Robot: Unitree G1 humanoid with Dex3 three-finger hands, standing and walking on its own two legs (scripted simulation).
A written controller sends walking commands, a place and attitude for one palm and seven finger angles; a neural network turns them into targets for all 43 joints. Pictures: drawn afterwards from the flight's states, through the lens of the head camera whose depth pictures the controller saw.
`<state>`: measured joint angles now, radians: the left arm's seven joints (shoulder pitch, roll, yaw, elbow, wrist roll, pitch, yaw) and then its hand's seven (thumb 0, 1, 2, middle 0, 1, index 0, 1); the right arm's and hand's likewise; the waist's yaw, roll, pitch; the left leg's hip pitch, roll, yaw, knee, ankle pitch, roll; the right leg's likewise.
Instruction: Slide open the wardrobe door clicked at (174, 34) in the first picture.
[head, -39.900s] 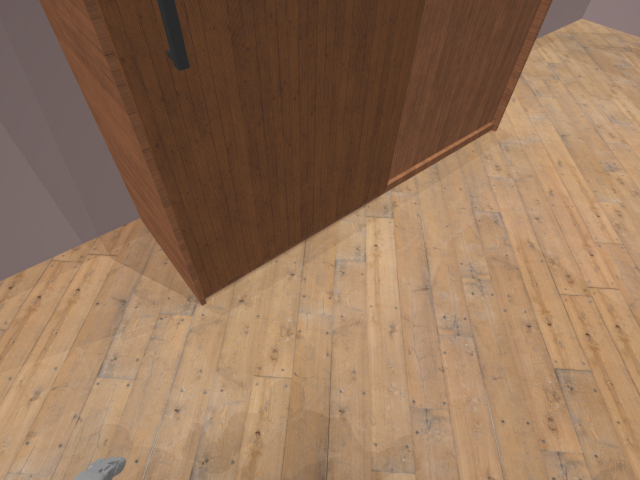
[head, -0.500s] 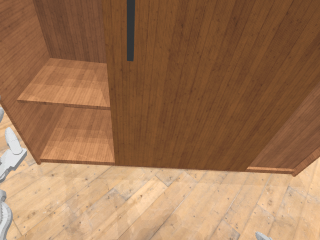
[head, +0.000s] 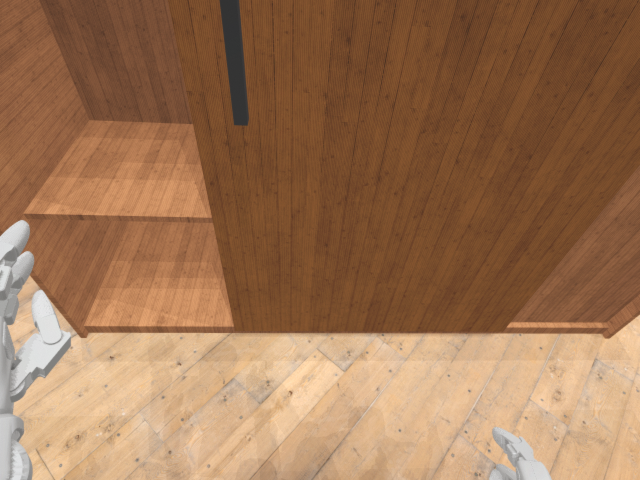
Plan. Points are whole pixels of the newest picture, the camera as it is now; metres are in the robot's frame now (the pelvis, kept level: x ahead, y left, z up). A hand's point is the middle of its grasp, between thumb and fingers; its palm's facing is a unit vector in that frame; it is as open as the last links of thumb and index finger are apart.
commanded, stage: stop stepping back and stand still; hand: left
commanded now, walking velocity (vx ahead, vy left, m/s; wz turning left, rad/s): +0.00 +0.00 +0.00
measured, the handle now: (236, 45) +0.66 +0.20 +0.23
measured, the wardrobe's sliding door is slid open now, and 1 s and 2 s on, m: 0.50 0.50 0.50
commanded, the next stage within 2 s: let the arm hang, fingers relaxed in 0.34 s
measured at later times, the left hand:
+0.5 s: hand (104, 345) +0.22 +0.25 +0.09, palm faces +0.28 -0.84 -0.47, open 7.4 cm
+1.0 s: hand out of the picture -0.05 +0.20 -0.16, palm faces +0.02 -0.97 -0.24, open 7.3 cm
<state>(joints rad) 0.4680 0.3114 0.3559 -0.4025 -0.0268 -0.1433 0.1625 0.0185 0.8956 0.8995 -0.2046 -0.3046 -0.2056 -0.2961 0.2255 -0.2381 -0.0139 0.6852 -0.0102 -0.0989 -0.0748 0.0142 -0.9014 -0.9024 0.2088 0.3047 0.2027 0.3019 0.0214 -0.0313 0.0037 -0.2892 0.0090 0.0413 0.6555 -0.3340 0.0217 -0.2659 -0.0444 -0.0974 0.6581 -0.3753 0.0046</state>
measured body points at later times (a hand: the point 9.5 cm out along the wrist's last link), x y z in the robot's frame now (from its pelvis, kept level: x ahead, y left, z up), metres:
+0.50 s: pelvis +0.01 -0.01 +0.01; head +0.03 -0.01 +0.46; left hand +0.20 +0.29 +0.12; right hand +0.17 -0.25 -0.08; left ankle +0.00 +0.10 -0.72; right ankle -0.02 -0.12 -0.72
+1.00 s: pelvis -0.04 -0.01 +0.02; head -0.01 +0.00 +0.46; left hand -0.05 +0.25 -0.14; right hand -0.02 -0.26 -0.13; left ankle +0.00 +0.10 -0.72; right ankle -0.02 -0.12 -0.72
